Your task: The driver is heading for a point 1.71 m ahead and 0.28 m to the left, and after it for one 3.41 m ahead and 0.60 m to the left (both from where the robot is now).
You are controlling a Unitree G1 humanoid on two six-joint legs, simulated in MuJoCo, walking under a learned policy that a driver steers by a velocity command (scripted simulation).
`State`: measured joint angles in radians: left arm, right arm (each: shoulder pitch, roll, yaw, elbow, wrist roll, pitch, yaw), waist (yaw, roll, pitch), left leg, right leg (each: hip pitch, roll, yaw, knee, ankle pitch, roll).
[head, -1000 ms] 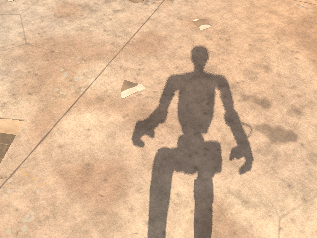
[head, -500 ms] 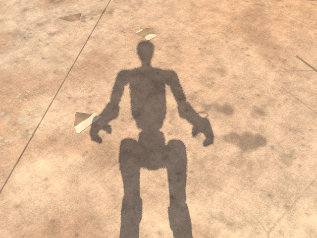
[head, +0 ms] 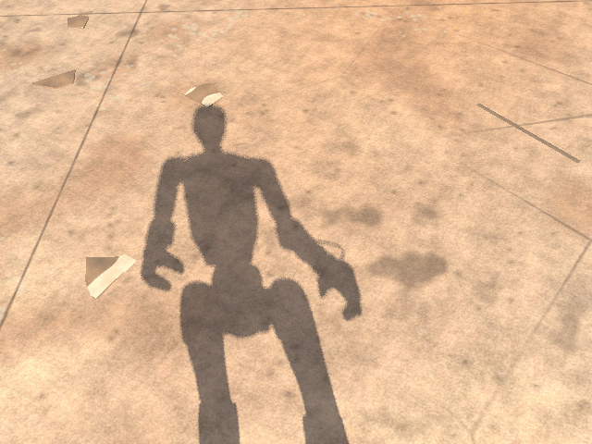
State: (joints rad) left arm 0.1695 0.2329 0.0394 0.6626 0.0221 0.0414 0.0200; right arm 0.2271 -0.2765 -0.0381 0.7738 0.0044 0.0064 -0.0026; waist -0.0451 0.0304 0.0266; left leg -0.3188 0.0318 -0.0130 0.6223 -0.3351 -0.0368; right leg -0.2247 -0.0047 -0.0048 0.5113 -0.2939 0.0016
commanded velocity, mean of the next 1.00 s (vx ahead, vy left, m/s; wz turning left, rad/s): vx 0.00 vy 0.00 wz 0.23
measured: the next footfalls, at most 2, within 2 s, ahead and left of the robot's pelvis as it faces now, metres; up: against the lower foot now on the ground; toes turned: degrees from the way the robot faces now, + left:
left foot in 0.22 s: +0.02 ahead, +0.13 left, +0.00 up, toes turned +10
right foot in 0.74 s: +0.09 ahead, -0.09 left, +0.00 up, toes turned +22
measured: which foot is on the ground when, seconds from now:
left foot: up 0.00-0.20, down 0.22-1.00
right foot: down 0.00-0.22, up 0.24-0.72, down 0.74-1.00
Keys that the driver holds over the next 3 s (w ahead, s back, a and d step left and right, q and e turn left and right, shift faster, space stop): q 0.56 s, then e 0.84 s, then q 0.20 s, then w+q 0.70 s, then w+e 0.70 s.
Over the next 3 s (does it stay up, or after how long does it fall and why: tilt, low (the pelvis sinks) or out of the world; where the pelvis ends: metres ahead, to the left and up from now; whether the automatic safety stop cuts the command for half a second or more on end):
stays up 0.57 0.17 0.01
